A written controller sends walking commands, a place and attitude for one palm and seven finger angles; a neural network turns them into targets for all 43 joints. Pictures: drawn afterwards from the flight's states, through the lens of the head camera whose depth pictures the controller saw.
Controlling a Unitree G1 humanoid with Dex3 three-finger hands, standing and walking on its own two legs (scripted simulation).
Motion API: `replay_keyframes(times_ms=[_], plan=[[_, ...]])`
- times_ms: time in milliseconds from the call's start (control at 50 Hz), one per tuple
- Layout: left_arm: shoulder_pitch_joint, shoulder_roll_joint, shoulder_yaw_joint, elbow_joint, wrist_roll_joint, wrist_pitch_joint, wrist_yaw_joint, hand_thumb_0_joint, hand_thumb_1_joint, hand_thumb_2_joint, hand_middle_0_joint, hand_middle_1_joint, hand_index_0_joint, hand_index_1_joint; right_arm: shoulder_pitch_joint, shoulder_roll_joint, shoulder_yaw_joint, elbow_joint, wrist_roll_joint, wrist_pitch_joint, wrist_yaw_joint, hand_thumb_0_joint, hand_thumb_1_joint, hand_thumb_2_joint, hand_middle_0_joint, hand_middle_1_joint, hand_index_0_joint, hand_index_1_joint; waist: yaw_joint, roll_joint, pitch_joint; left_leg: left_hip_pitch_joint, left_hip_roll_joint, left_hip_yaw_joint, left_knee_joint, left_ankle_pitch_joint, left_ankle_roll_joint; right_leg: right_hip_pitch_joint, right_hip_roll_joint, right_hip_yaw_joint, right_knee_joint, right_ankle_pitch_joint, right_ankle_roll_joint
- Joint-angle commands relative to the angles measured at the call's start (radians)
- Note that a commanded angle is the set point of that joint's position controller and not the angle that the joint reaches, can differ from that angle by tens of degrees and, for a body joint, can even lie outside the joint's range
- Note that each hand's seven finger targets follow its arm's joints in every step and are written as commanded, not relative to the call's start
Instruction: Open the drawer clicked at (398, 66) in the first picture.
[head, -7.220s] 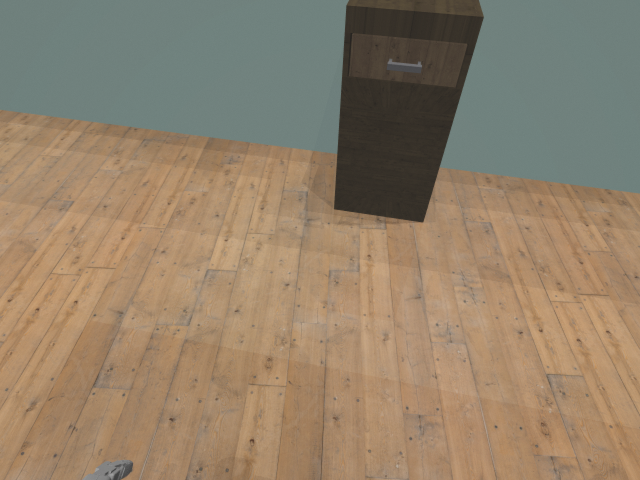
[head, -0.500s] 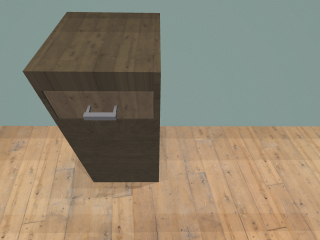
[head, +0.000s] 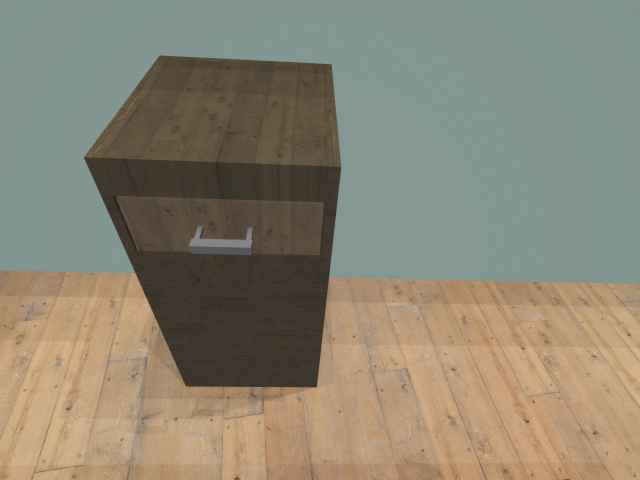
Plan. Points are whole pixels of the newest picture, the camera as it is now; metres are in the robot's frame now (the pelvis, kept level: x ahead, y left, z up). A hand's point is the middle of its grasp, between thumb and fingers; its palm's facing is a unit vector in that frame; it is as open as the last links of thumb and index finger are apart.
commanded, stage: look again from close up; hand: left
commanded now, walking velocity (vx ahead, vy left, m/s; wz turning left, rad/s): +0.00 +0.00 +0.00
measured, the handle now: (223, 239) +0.54 +0.22 -0.06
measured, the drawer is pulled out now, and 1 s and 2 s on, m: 0.00 0.00 0.00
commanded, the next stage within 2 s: raise the hand with hooked fingers in 0.22 s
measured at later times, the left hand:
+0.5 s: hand out of the picture +0.08 +0.25 -0.09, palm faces +0.01 -0.83 -0.56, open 7.4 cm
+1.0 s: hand (88, 426) +0.18 +0.30 -0.03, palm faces +0.23 -0.13 -0.97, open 10.1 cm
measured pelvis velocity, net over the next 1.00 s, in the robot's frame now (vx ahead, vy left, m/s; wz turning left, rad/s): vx -0.04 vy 0.06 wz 0.07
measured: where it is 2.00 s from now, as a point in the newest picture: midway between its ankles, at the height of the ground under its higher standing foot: outside the picture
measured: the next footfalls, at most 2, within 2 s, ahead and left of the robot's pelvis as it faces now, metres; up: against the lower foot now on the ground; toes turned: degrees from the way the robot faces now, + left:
right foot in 0.56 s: +0.08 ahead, -0.06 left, +0.00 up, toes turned +7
right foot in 1.90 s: +0.19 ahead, -0.11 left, +0.02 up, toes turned +14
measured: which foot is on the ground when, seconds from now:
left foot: down 0.00-1.00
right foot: down 0.00-0.36, up 0.38-0.54, down 0.56-1.00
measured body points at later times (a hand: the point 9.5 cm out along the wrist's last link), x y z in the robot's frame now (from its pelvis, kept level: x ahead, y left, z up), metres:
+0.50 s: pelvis -0.03 +0.04 -0.01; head -0.05 +0.04 +0.44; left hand +0.08 +0.29 -0.05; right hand +0.03 -0.21 -0.13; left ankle +0.02 +0.06 -0.74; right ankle -0.01 -0.08 -0.72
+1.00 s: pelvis -0.04 +0.06 -0.06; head -0.06 +0.07 +0.39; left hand +0.17 +0.30 +0.02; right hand +0.23 -0.11 -0.10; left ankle +0.02 +0.05 -0.74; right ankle +0.04 -0.06 -0.74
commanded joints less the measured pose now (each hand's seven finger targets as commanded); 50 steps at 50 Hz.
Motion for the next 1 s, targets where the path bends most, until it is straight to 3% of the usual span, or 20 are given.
replay_keyframes(times_ms=[0, 280, 300, 320, 340, 360, 380, 400, 480, 520, 540, 560, 580, 620, 640, 720, 780, 840, 900, 980], plan=[[0.078, 0.062, 0.006, -0.014, -0.002, -0.010, 0.004, 0.000, 0.900, 0.900, -0.200, -0.300, -0.200, -0.300, 0.042, -0.093, -0.011, -0.015, -0.003, -0.015, -0.005, 0.000, -0.900, -0.900, 0.200, 0.300, 0.200, 0.300, -0.006, 0.005, 0.094, -0.026, 0.161, -0.193, -0.145, -0.012, -0.025, -0.081, -0.131, 0.117, -0.081, 0.073, -0.009], [0.132, 0.026, 0.007, 0.024, 0.006, 0.005, 0.009, 0.000, 0.900, 0.900, -0.200, -0.300, -0.200, -0.300, 0.100, -0.081, -0.022, 0.029, 0.000, -0.011, -0.009, 0.000, -0.900, -0.900, 0.200, 0.300, 0.200, 0.300, -0.002, 0.030, 0.101, -0.069, 0.195, -0.264, -0.272, -0.216, -0.035, -0.101, -0.108, 0.079, -0.019, 0.025, 0.002], [0.080, 0.082, -0.013, 0.022, 0.026, -0.028, 0.032, 0.000, 0.900, 0.900, -0.200, -0.300, -0.200, -0.300, 0.018, -0.123, -0.001, -0.070, -0.002, -0.023, 0.009, 0.000, -0.900, -0.900, 0.200, 0.300, 0.200, 0.300, 0.002, -0.039, 0.221, -0.173, 0.163, -0.191, -0.087, 0.065, -0.066, -0.174, -0.128, 0.072, -0.004, 0.076, -0.006], [-0.586, 0.308, -0.094, -1.539, 0.110, -0.177, 0.056, 0.000, 0.877, 0.890, -0.202, -0.315, -0.202, -0.315, 0.086, -0.270, -0.025, -0.463, 0.085, -0.172, -0.033, 0.000, -0.900, -0.900, 0.200, 0.300, 0.200, 0.300, -0.122, 0.307, -0.348, 0.268, 0.153, -0.283, -0.157, -0.014, -0.106, -0.254, -0.001, 0.067, 0.172, 0.021, -0.001], [-0.305, 0.294, -0.005, -1.275, 0.106, -0.094, 0.139, 0.000, 0.853, 0.880, -0.203, -0.330, -0.203, -0.330, -0.063, -0.209, 0.010, -0.358, 0.090, -0.285, -0.066, 0.000, -0.900, -0.900, 0.200, 0.300, 0.200, 0.300, -0.028, 0.377, -0.297, 0.254, 0.207, -0.366, -0.238, -0.139, -0.174, -0.381, -0.020, 0.044, 0.344, -0.178, -0.013], [-0.246, 0.257, -0.006, -1.236, 0.064, -0.043, 0.194, 0.000, 0.830, 0.870, -0.205, -0.345, -0.205, -0.345, -0.043, -0.213, -0.018, -0.291, 0.088, -0.333, -0.068, 0.000, -0.900, -0.900, 0.200, 0.300, 0.200, 0.300, -0.044, 0.331, -0.204, 0.158, 0.200, -0.396, -0.272, -0.317, -0.216, -0.459, -0.009, 0.034, 0.408, -0.188, -0.006], [0.113, 0.075, -0.143, -0.951, 0.089, 0.077, 0.206, 0.000, 0.807, 0.860, -0.207, -0.360, -0.207, -0.360, -0.024, -0.163, -0.007, -0.269, 0.120, -0.326, -0.054, 0.000, -0.900, -0.900, 0.200, 0.300, 0.200, 0.300, -0.031, 0.156, -0.093, 0.065, 0.173, -0.373, -0.256, -0.372, -0.183, -0.477, -0.022, 0.042, 0.420, -0.162, 0.001], [0.010, 0.031, -0.203, -1.205, 0.080, 0.066, 0.205, 0.000, 0.783, 0.850, -0.208, -0.375, -0.208, -0.375, 0.007, -0.176, -0.024, -0.353, 0.111, -0.330, -0.042, 0.000, -0.900, -0.900, 0.200, 0.300, 0.200, 0.300, -0.041, 0.140, -0.057, 0.020, 0.148, -0.326, -0.216, -0.344, -0.157, -0.468, -0.026, 0.041, 0.419, -0.149, 0.009], [-0.065, 0.002, -0.371, -1.341, 0.364, 0.070, 0.272, 0.000, 0.690, 0.810, -0.215, -0.435, -0.215, -0.435, -0.045, -0.208, -0.008, -0.471, 0.073, -0.418, -0.039, 0.000, -0.900, -0.900, 0.200, 0.300, 0.200, 0.300, -0.076, -0.055, -0.015, -0.084, 0.119, -0.325, -0.041, -0.412, -0.090, -0.524, -0.005, 0.063, 0.294, -0.182, 0.003], [-0.106, 0.048, -0.326, -1.217, 0.568, 0.077, 0.331, 0.000, 0.643, 0.790, -0.218, -0.465, -0.218, -0.465, -0.070, -0.236, -0.036, -0.517, 0.025, -0.378, -0.019, 0.000, -0.900, -0.900, 0.200, 0.300, 0.200, 0.300, -0.080, -0.187, 0.036, -0.180, 0.100, -0.365, 0.073, -0.442, -0.086, -0.609, 0.001, 0.111, 0.244, -0.279, 0.000], [-0.082, 0.061, -0.281, -1.168, 0.659, 0.080, 0.363, 0.000, 0.620, 0.780, -0.220, -0.480, -0.220, -0.480, -0.111, -0.249, -0.052, -0.566, -0.002, -0.340, 0.003, 0.000, -0.900, -0.900, 0.200, 0.300, 0.200, 0.300, -0.053, -0.184, 0.012, -0.201, 0.085, -0.367, 0.113, -0.450, -0.085, -0.606, 0.003, 0.115, 0.247, -0.318, -0.005], [0.037, 0.098, -0.199, -1.081, 0.726, 0.082, 0.389, 0.000, 0.597, 0.770, -0.222, -0.495, -0.222, -0.495, -0.145, -0.252, -0.065, -0.594, -0.013, -0.290, 0.031, 0.000, -0.900, -0.900, 0.200, 0.300, 0.200, 0.300, 0.015, -0.130, -0.018, -0.232, 0.076, -0.342, 0.121, -0.435, -0.097, -0.571, 0.007, 0.112, 0.262, -0.305, -0.017], [0.073, 0.119, -0.182, -1.015, 0.799, 0.080, 0.406, 0.000, 0.573, 0.760, -0.223, -0.510, -0.223, -0.510, -0.192, -0.243, -0.058, -0.633, -0.013, -0.234, 0.043, 0.000, -0.900, -0.900, 0.200, 0.300, 0.200, 0.300, 0.044, -0.189, 0.007, -0.297, 0.066, -0.329, 0.115, -0.481, -0.102, -0.576, 0.005, 0.130, 0.259, -0.373, -0.023], [0.107, 0.112, -0.149, -0.932, 0.889, 0.064, 0.428, 0.000, 0.527, 0.740, -0.227, -0.540, -0.227, -0.540, -0.268, -0.222, -0.048, -0.694, -0.007, -0.125, 0.053, 0.000, -0.900, -0.900, 0.200, 0.300, 0.200, 0.300, 0.073, -0.289, 0.034, -0.392, 0.032, -0.253, 0.131, -0.474, -0.089, -0.552, 0.010, 0.171, 0.239, -0.482, -0.042], [0.065, 0.112, -0.143, -0.951, 0.921, 0.059, 0.434, 0.000, 0.503, 0.730, -0.228, -0.555, -0.228, -0.555, -0.293, -0.218, -0.048, -0.720, -0.007, -0.077, 0.058, 0.000, -0.900, -0.900, 0.200, 0.300, 0.200, 0.300, 0.086, -0.282, 0.021, -0.397, 0.023, -0.234, 0.137, -0.451, -0.089, -0.533, 0.012, 0.181, 0.249, -0.482, -0.048], [-0.192, 0.198, -0.080, -1.164, 1.035, 0.081, 0.498, 0.000, 0.410, 0.690, -0.235, -0.615, -0.235, -0.615, -0.359, -0.190, -0.051, -0.773, -0.020, 0.087, 0.076, 0.000, -0.900, -0.900, 0.200, 0.300, 0.200, 0.300, 0.137, 0.038, -0.122, -0.357, 0.041, -0.251, 0.152, -0.410, -0.092, -0.479, 0.035, 0.220, 0.369, -0.331, -0.075], [-0.362, 0.213, -0.098, -1.271, 1.101, 0.107, 0.525, 0.000, 0.340, 0.660, -0.240, -0.660, -0.240, -0.660, -0.372, -0.171, -0.049, -0.767, -0.028, 0.131, 0.069, 0.000, -0.900, -0.900, 0.200, 0.300, 0.200, 0.300, 0.111, 0.171, -0.239, -0.276, 0.072, -0.343, 0.167, -0.455, -0.097, -0.551, 0.046, 0.225, 0.419, -0.306, -0.068], [-0.469, 0.234, -0.132, -1.325, 1.128, 0.129, 0.527, 0.000, 0.270, 0.630, -0.245, -0.705, -0.245, -0.705, -0.375, -0.179, -0.041, -0.735, -0.035, 0.124, 0.065, 0.000, -0.900, -0.900, 0.200, 0.300, 0.200, 0.300, 0.060, 0.213, -0.258, -0.116, 0.097, -0.439, 0.190, -0.435, -0.135, -0.707, 0.045, 0.209, 0.435, -0.291, -0.059], [-0.519, 0.174, -0.233, -1.328, 1.105, 0.135, 0.485, 0.000, 0.200, 0.600, -0.250, -0.750, -0.250, -0.750, -0.377, -0.183, -0.032, -0.713, -0.035, 0.105, 0.056, 0.000, -0.900, -0.900, 0.200, 0.300, 0.200, 0.300, 0.016, 0.165, -0.215, -0.059, 0.097, -0.482, 0.182, -0.445, -0.129, -0.743, 0.038, 0.172, 0.418, -0.263, -0.047], [-0.482, 0.067, -0.347, -1.251, 0.997, 0.165, 0.349, 0.000, 0.107, 0.560, -0.257, -0.810, -0.257, -0.810, -0.350, -0.182, -0.034, -0.690, 0.006, 0.098, 0.043, 0.000, -0.900, -0.900, 0.200, 0.300, 0.200, 0.300, 0.000, 0.042, -0.125, -0.085, 0.132, -0.568, 0.046, -0.516, -0.139, -0.661, 0.022, 0.126, 0.412, -0.188, -0.026]])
